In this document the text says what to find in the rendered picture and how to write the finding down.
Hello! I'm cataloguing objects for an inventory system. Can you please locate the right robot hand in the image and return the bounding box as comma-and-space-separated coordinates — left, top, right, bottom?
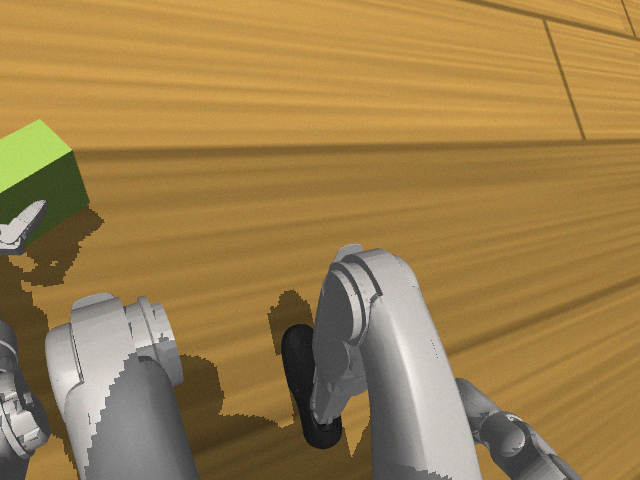
455, 378, 502, 445

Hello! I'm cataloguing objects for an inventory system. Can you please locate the carton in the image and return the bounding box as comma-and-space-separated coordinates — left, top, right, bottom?
0, 119, 90, 248

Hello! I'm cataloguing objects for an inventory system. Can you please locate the right robot arm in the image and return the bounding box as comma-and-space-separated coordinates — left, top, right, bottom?
479, 411, 583, 480

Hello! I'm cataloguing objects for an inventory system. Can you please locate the left robot hand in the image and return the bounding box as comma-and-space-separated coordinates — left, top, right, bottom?
0, 200, 48, 255

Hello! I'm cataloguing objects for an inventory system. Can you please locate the left robot arm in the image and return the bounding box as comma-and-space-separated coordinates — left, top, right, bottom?
0, 302, 51, 480

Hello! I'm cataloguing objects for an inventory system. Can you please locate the right robot foot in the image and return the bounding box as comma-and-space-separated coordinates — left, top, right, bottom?
281, 324, 342, 449

